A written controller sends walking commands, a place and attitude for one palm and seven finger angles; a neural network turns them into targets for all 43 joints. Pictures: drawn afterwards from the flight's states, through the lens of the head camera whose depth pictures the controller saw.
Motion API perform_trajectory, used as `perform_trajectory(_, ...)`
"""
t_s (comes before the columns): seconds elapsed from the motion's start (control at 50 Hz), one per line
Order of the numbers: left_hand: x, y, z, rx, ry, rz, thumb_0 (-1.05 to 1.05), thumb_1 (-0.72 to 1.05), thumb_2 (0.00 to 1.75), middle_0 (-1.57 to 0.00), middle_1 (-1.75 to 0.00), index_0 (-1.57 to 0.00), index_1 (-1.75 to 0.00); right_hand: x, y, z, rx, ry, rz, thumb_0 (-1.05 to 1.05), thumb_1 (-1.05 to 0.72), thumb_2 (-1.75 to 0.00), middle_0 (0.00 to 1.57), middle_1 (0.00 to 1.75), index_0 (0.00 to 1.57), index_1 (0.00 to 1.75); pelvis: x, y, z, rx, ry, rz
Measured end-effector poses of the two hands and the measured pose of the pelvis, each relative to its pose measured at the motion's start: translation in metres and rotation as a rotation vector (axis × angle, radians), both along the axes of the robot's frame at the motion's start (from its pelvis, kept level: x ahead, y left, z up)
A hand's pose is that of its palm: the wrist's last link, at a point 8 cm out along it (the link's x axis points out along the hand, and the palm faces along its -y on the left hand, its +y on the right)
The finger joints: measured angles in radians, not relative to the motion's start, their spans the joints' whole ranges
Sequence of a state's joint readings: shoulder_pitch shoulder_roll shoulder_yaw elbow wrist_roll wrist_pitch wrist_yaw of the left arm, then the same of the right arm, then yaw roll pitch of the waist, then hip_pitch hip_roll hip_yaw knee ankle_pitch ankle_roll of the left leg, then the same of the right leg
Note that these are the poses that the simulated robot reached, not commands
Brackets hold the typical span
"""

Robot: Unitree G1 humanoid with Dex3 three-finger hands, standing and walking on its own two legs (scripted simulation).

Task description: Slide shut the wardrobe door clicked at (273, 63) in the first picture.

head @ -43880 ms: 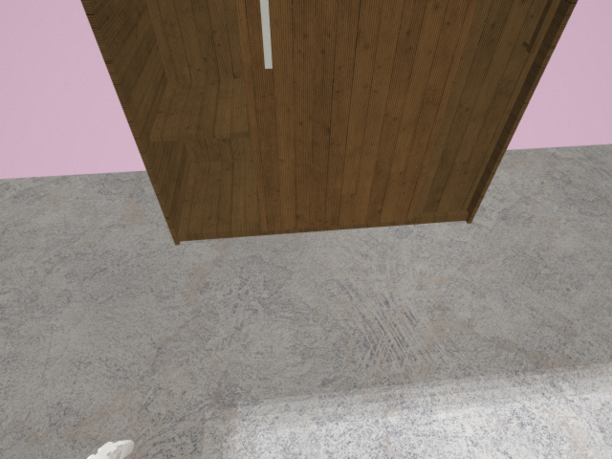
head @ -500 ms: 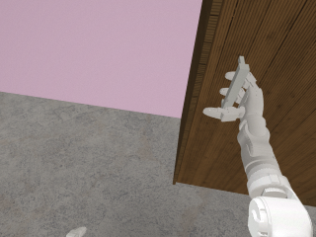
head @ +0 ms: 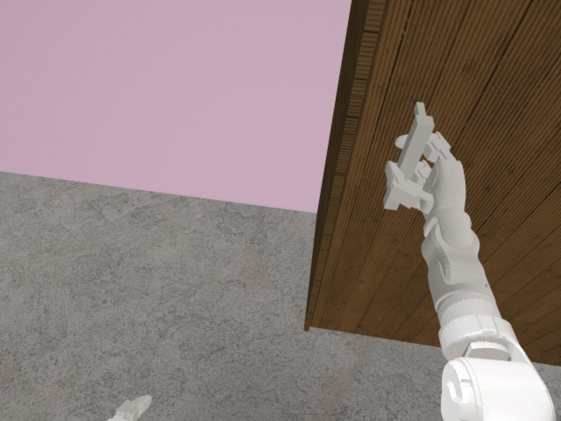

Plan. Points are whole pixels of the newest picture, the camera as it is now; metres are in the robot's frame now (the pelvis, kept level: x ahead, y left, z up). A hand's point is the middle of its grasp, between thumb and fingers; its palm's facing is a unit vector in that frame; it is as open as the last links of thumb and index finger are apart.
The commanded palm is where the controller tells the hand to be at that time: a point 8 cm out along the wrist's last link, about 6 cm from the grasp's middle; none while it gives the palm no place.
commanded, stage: grip the handle and tug to test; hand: right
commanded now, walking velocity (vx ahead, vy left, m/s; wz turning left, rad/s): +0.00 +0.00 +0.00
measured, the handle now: (404, 159) +0.49 -0.13 +0.12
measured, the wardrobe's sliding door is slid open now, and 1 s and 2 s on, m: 0.00 0.00 0.00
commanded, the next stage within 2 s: tug the door sideways, standing still in 0.68 s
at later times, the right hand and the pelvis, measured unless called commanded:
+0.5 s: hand (392, 181) +0.44 -0.10 +0.12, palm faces +0.01 +1.00 +0.01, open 5.7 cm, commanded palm +0.40 -0.17 +0.12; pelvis -0.01 +0.00 +0.00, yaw +1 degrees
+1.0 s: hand (391, 181) +0.44 -0.10 +0.12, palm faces +0.06 +1.00 +0.01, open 5.6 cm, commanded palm +0.41 -0.13 +0.12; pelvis +0.02 +0.00 +0.00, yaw +0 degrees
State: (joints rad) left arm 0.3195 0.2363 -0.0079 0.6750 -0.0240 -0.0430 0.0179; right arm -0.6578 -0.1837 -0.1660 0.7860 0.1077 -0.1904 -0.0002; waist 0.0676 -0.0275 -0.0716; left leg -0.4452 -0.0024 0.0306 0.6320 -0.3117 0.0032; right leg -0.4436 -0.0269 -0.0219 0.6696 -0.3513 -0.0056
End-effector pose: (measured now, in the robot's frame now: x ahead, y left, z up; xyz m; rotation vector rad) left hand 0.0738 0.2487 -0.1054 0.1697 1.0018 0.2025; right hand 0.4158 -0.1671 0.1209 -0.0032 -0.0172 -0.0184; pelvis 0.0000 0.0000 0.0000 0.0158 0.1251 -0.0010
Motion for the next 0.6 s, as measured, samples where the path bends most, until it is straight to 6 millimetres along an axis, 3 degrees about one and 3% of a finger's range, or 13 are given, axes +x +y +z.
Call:
perform_trajectory(0.14,0.0,-0.004,0.001,-0.005,-0.015,0.0,0.01,0.91,0.89,-0.21,-0.3,-0.2,-0.3,-0.001,0.001,0.0,0.01,0.003,-0.004,0.0,-0.59,-0.79,0.36,1.37,0.35,1.37,-0.003,-0.001,0.0,-0.001,-0.002,0.004)
perform_trajectory(0.34,-0.017,-0.004,-0.002,-0.001,0.019,0.016,0.01,0.91,0.89,-0.21,-0.3,-0.2,-0.3,0.003,0.008,-0.001,0.007,0.007,0.014,-0.01,-0.67,-0.83,0.41,1.39,0.4,1.39,-0.008,-0.002,-0.001,-0.002,0.003,0.008)
perform_trajectory(0.6,-0.026,0.0,0.001,-0.006,0.013,0.064,0.01,0.91,0.89,-0.21,-0.3,-0.2,-0.3,0.001,0.009,-0.002,0.009,-0.001,0.0,-0.01,-0.7,-0.81,0.39,1.39,0.38,1.38,-0.002,-0.002,0.001,-0.005,0.002,0.036)
